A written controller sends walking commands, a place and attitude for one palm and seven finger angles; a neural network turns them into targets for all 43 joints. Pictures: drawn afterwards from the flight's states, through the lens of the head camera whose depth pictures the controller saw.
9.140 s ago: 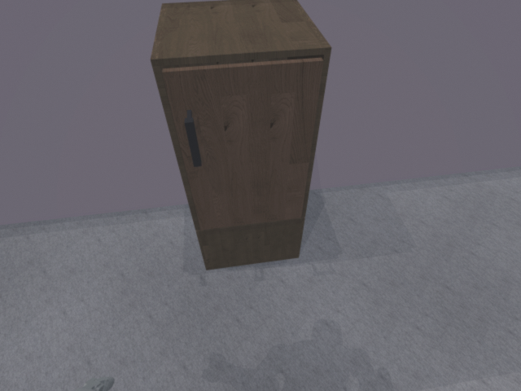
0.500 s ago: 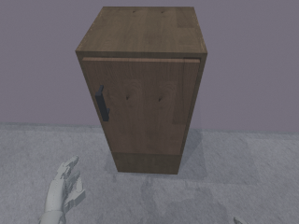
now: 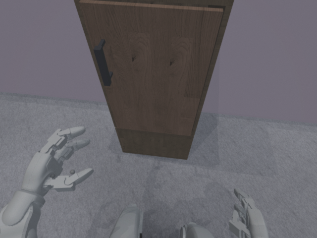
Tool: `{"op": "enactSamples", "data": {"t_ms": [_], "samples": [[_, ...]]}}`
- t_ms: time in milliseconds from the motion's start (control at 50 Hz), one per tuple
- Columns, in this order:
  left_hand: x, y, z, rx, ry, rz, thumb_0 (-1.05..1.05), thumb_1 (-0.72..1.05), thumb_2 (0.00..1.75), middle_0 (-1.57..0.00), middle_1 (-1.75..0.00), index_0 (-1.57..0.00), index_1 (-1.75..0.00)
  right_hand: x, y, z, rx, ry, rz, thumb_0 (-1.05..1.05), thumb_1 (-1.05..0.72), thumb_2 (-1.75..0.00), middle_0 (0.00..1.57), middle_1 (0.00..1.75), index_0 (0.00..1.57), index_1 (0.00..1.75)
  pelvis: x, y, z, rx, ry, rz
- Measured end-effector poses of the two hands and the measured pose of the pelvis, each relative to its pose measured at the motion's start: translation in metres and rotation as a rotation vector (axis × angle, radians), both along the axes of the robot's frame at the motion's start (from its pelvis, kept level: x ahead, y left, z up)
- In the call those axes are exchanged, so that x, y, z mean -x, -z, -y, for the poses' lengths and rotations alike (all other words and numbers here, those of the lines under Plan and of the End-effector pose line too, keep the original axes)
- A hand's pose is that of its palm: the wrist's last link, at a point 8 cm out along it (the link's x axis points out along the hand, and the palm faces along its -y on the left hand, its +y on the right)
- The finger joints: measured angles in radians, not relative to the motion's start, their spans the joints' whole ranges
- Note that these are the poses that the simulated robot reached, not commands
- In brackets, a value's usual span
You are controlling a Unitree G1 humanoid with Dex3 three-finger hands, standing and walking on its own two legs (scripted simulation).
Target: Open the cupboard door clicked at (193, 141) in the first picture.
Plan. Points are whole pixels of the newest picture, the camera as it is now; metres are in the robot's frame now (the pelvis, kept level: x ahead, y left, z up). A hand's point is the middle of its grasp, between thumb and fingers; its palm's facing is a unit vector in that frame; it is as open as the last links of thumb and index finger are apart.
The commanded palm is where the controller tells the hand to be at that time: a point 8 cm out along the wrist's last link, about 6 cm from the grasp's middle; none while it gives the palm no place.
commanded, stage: raise the hand with hooked fingers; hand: left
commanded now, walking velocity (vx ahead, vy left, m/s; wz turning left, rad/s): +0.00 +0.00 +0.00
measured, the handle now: (105, 63) +0.60 +0.23 +0.08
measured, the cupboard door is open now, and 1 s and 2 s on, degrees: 0 0 0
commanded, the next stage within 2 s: move the hooked fingers beside the handle in 1.40 s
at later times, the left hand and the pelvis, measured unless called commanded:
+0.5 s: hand (40, 151) +0.28 +0.29 +0.08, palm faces -0.03 -1.00 -0.06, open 13.1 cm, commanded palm +0.26 +0.35 +0.08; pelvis +0.02 +0.06 +0.03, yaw -2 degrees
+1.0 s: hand (26, 135) +0.31 +0.33 +0.10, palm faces -0.03 -1.00 -0.03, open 14.0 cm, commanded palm +0.28 +0.37 +0.10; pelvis +0.01 +0.06 +0.04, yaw -1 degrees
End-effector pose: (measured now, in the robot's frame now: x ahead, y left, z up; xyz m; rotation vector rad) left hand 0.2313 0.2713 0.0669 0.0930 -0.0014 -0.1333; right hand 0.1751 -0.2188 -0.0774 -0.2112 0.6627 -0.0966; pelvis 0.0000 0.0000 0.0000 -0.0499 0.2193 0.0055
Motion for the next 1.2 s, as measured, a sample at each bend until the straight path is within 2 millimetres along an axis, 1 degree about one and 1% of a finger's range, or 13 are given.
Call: {"op": "enactSamples", "data": {"t_ms": [80,160,220,300,380,540,640,720,780,880,960,1080,1200], "samples": [[-0.022,0.008,-0.009,0.049,-0.020,-0.150,0.01,0.19,0.59,-0.25,-0.76,-0.25,-0.76,0.036,0.002,0.003,-0.015,0.079,-0.088,0.02,-0.90,-0.90,0.21,0.30,0.20,0.30,-0.005,-0.010,-0.007,-0.014,0.023,-0.007],[-0.021,-0.006,-0.031,0.050,-0.140,-0.090,0.01,0.10,0.55,-0.26,-0.82,-0.26,-0.81,0.061,-0.005,0.012,0.014,0.143,-0.150,0.02,-0.90,-0.90,0.21,0.30,0.20,0.30,-0.013,-0.019,-0.017,-0.022,0.046,-0.017],[-0.017,-0.014,-0.044,0.024,-0.173,-0.019,0.01,0.03,0.52,-0.26,-0.86,-0.26,-0.86,0.067,-0.009,0.017,0.051,0.154,-0.177,0.02,-0.90,-0.90,0.21,0.30,0.20,0.30,-0.016,-0.021,-0.026,-0.019,0.047,-0.025],[-0.018,-0.002,-0.052,0.022,-0.119,-0.024,0.01,-0.06,0.48,-0.26,-0.92,-0.27,-0.92,0.059,-0.014,0.017,0.098,0.141,-0.168,0.02,-0.90,-0.90,0.21,0.30,0.20,0.30,-0.015,-0.018,-0.038,-0.004,0.037,-0.035],[-0.023,0.008,-0.054,0.041,-0.057,-0.058,0.00,-0.16,0.44,-0.27,-0.99,-0.28,-0.98,0.040,-0.025,0.006,0.121,0.118,-0.107,0.02,-0.90,-0.90,0.20,0.30,0.20,0.30,-0.014,-0.018,-0.049,0.006,0.036,-0.033],[-0.030,-0.025,-0.085,0.033,-0.125,0.048,0.00,-0.34,0.36,-0.29,-1.10,-0.29,-1.10,-0.001,-0.052,-0.036,0.088,0.021,0.021,0.02,-0.90,-0.90,0.21,0.30,0.20,0.30,-0.015,-0.028,-0.063,0.021,0.025,-0.006],[-0.034,-0.021,-0.102,0.041,-0.127,-0.032,0.00,-0.43,0.32,-0.29,-1.16,-0.30,-1.16,-0.011,-0.057,-0.055,0.063,-0.024,0.034,0.01,-0.90,-0.90,0.21,0.30,0.20,0.30,-0.014,-0.032,-0.068,0.027,0.015,0.004],[-0.037,-0.016,-0.104,0.046,-0.107,-0.077,0.00,-0.47,0.31,-0.29,-1.18,-0.30,-1.18,-0.007,-0.057,-0.058,0.068,-0.033,0.018,0.01,-0.90,-0.90,0.21,0.30,0.20,0.30,-0.012,-0.034,-0.070,0.029,0.014,0.011],[-0.040,-0.022,-0.106,0.037,-0.107,-0.043,-0.01,-0.48,0.30,-0.30,-1.19,-0.30,-1.19,0.000,-0.056,-0.055,0.078,-0.027,-0.007,0.01,-0.90,-0.90,0.21,0.30,0.20,0.30,-0.012,-0.035,-0.069,0.027,0.018,0.015],[-0.049,-0.037,-0.114,0.028,-0.126,0.019,-0.01,-0.49,0.30,-0.30,-1.20,-0.30,-1.19,0.018,-0.051,-0.043,0.093,0.001,-0.064,0.01,-0.90,-0.90,0.21,0.30,0.20,0.30,-0.012,-0.037,-0.065,0.025,0.018,0.018],[-0.056,-0.036,-0.118,0.045,-0.122,-0.017,-0.01,-0.50,0.30,-0.30,-1.20,-0.30,-1.20,0.032,-0.049,-0.031,0.103,0.034,-0.103,0.02,-0.90,-0.90,0.21,0.30,0.20,0.30,-0.012,-0.038,-0.061,0.023,0.016,0.016],[-0.058,-0.028,-0.101,0.055,-0.072,-0.060,-0.01,-0.50,0.30,-0.30,-1.20,-0.30,-1.20,0.044,-0.050,-0.014,0.112,0.068,-0.116,0.02,-0.90,-0.90,0.21,0.30,0.20,0.30,-0.013,-0.039,-0.055,0.019,0.025,0.010],[-0.055,-0.028,-0.091,0.051,-0.103,-0.010,-0.01,-0.50,0.30,-0.30,-1.20,-0.30,-1.20,0.044,-0.048,-0.005,0.111,0.069,-0.113,0.02,-0.90,-0.90,0.21,0.30,0.20,0.30,-0.013,-0.036,-0.047,0.013,0.028,0.010]]}}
